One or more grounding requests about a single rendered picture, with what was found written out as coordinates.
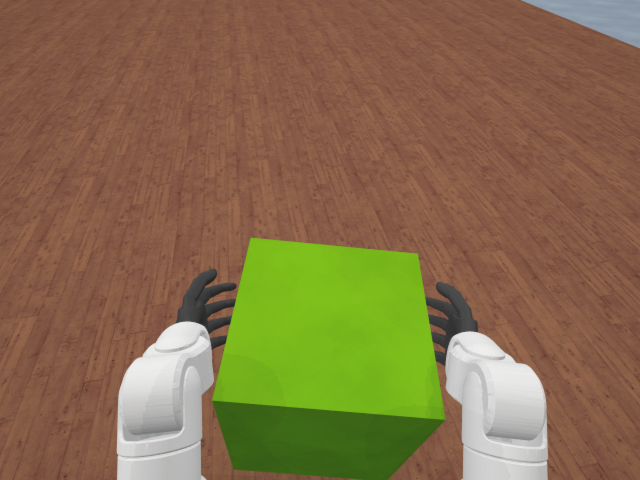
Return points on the robot left forearm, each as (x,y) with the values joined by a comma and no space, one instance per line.
(160,407)

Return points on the carton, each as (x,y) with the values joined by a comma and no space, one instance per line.
(329,366)

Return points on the robot right forearm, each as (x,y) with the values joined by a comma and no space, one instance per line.
(504,417)

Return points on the right robot hand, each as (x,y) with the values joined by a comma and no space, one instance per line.
(459,314)

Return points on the left robot hand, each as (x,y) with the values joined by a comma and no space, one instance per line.
(194,309)

